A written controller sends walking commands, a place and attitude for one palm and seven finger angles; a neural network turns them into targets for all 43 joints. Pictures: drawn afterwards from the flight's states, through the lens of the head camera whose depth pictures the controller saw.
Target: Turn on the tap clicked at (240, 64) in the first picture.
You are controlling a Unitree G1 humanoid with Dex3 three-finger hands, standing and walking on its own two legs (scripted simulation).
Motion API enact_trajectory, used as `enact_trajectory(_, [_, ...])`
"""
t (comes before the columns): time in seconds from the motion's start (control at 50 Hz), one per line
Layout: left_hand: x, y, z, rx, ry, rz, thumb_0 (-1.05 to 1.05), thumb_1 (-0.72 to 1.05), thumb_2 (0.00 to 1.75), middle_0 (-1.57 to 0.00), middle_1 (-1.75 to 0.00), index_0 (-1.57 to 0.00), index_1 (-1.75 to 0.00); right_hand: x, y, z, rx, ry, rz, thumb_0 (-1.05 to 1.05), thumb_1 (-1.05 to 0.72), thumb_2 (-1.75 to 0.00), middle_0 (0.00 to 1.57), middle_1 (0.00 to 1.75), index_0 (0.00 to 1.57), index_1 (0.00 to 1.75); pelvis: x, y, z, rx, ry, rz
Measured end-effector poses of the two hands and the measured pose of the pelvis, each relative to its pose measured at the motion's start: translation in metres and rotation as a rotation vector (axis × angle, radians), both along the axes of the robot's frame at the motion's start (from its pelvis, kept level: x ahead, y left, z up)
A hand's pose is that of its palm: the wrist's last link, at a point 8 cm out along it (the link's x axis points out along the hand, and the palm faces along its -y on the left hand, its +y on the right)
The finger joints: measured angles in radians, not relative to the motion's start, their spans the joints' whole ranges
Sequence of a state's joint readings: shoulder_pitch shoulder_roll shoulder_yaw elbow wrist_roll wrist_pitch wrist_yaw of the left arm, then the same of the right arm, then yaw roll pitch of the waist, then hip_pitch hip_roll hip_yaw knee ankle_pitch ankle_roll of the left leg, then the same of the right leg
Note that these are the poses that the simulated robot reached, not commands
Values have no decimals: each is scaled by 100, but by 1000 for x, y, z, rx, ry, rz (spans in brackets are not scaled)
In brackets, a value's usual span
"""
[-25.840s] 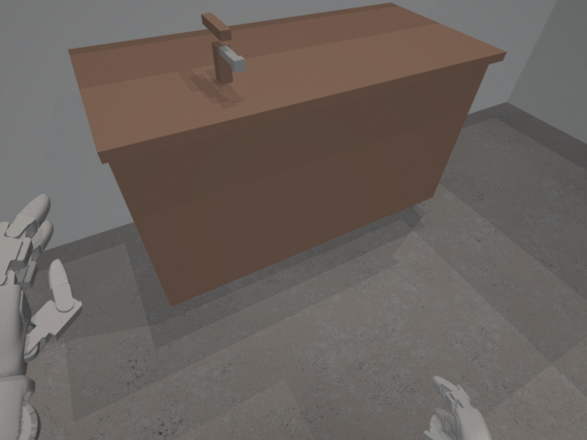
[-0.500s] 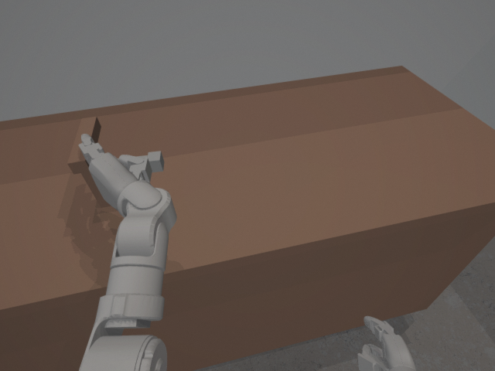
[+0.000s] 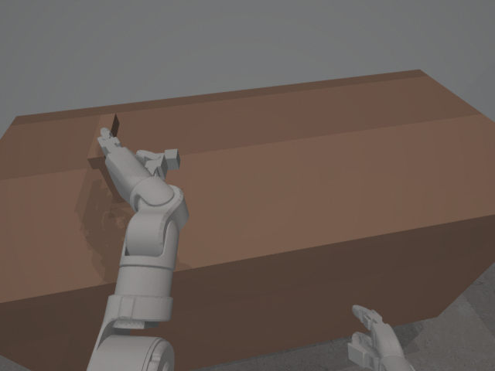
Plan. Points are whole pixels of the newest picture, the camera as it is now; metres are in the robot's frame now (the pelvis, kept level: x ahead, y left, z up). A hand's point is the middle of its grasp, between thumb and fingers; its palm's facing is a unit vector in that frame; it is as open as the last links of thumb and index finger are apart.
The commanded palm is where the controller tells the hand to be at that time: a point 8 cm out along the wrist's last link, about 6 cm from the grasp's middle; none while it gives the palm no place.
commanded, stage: lift the hand up off the lever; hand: left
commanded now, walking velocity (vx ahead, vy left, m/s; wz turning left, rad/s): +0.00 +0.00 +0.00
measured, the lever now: (172, 159) +0.45 +0.22 +0.11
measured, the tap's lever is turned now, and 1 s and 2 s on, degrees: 85 85 85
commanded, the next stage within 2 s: draw the hand back beside the body in 0.10 s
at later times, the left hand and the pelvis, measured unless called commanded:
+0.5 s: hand (166, 188) +0.32 +0.17 +0.17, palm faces +0.35 -0.93 -0.14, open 7.8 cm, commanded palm +0.28 +0.22 +0.18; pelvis +0.00 -0.01 +0.00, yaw -3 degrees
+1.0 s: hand (118, 220) +0.25 +0.21 +0.17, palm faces +0.28 -0.92 -0.26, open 7.6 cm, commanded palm +0.21 +0.26 +0.17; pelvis -0.01 +0.01 +0.01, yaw -2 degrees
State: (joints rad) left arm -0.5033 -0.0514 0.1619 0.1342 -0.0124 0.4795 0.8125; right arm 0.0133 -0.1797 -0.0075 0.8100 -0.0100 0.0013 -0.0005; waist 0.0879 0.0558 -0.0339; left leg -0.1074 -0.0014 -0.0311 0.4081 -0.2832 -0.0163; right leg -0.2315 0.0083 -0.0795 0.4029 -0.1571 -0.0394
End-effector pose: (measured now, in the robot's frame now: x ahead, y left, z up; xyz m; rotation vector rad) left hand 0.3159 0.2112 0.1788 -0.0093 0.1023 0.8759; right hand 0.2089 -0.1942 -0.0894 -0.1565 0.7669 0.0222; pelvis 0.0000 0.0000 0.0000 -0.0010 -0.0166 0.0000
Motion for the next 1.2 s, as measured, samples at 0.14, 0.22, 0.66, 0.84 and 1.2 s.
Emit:
enact_trajectory(0.14, [5, -9, 12, 22, -9, -13, 1, 90, 90, -15, -15, -15, -15, -6, -1, -3, 4, 22, 4, 1, -90, -90, 20, 30, 20, 30, -3, -3, 0, 3, 0, 5])
enact_trajectory(0.22, [10, -13, 14, 21, 8, -14, 1, 90, 90, -15, -15, -15, -15, -9, -6, -3, 7, 26, -11, 1, -90, -90, 20, 30, 20, 30, -4, -6, 0, 3, 2, 1])
enact_trajectory(0.66, [-73, 32, 4, 369, -150, -542, 1, 89, 90, -17, -20, -17, -19, -44, -49, 6, -75, -33, -94, 1, -91, -90, 20, 30, 19, 30, -13, -9, 3, -4, -84, -19])
enact_trajectory(0.84, [-75, 25, -1, 378, -203, -650, 1, 89, 90, -18, -22, -18, -22, -41, -16, 13, -19, -66, -90, 1, -91, -90, 20, 30, 20, 30, -15, 4, 5, -3, -84, -34])
enact_trajectory(1.2, [-123, 75, -8, 418, -157, -559, 1, 89, 90, -20, -28, -20, -27, -35, 2, 16, -64, -57, -41, 1, -90, -90, 20, 30, 20, 30, -4, 23, 5, -11, -86, -24])
